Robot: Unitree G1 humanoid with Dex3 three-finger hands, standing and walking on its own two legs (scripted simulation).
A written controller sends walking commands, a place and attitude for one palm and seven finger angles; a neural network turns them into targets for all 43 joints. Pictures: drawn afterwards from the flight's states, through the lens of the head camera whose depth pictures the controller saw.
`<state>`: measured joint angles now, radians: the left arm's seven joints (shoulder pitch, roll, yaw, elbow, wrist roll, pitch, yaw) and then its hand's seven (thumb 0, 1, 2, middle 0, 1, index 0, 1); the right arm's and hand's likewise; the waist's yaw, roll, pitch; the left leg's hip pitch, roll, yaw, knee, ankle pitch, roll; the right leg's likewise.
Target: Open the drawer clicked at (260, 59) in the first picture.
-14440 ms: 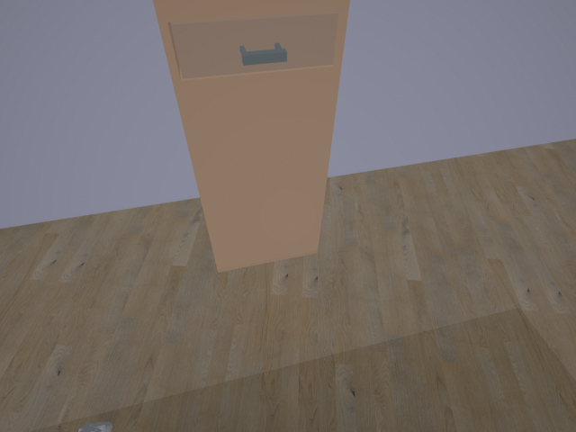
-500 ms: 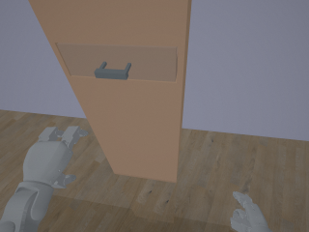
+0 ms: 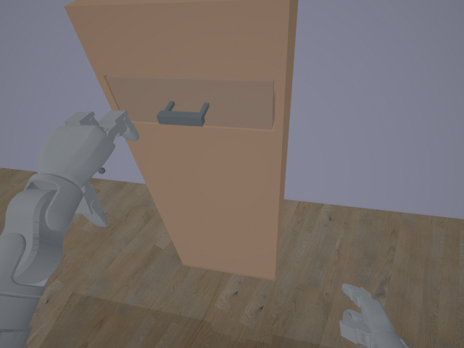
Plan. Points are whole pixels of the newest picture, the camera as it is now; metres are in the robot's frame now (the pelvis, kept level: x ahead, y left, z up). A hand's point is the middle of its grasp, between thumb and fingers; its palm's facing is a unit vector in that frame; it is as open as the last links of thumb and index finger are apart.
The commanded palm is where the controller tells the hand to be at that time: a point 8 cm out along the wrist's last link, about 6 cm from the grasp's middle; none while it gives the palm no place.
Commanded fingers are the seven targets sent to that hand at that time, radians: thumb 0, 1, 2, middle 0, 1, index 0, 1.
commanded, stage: raise the hand with hooked fingers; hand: left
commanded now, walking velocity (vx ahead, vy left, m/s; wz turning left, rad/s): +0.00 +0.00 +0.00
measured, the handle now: (184, 112) +0.55 +0.19 +0.13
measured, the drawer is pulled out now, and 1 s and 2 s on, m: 0.00 0.00 0.00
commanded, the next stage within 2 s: move the hooked fingers above the handle in 0.50 s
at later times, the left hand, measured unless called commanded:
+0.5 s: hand (97, 164) +0.30 +0.24 +0.21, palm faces +0.16 -0.04 -0.99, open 13.8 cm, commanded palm +0.26 +0.24 +0.27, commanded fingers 0.00 -0.50 0.30 -0.30 -1.20 -0.30 -1.20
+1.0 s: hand (117, 143) +0.35 +0.23 +0.21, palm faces +0.12 -0.04 -0.99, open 13.8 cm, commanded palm +0.32 +0.23 +0.26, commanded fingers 0.00 -0.50 0.30 -0.30 -1.20 -0.30 -1.20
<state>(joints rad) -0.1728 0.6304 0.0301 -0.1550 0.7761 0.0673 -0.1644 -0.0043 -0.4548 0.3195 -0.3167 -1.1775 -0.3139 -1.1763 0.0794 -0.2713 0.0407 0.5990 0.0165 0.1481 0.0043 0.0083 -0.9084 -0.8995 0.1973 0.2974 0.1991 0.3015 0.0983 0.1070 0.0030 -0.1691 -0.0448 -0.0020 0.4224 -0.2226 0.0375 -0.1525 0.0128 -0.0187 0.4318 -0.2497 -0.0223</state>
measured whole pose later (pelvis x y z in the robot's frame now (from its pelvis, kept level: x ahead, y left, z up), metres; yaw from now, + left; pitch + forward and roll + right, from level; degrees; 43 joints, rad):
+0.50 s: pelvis -0.02 +0.00 +0.00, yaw +0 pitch -2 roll +0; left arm -0.29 0.67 0.02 -0.12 0.74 0.01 -0.23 0.00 -0.49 0.30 -0.32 -1.20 -0.32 -1.20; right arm 0.13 -0.28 0.04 0.61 0.03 0.12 0.01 0.01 -0.91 -0.90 0.20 0.30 0.20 0.30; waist 0.10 0.10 0.03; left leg -0.19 -0.05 0.00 0.42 -0.19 0.04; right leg -0.18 0.01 -0.01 0.44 -0.22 -0.02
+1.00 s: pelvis -0.02 +0.00 +0.00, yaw +0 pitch +0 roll +0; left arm -0.50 0.62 -0.06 0.11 0.81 0.07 -0.22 0.00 -0.49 0.30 -0.32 -1.20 -0.32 -1.20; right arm 0.12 -0.28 0.04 0.62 0.04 0.14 0.01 0.01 -0.91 -0.90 0.20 0.30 0.20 0.30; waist 0.08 0.09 0.00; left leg -0.23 -0.05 -0.01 0.42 -0.19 0.04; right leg -0.21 0.01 -0.02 0.44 -0.23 -0.02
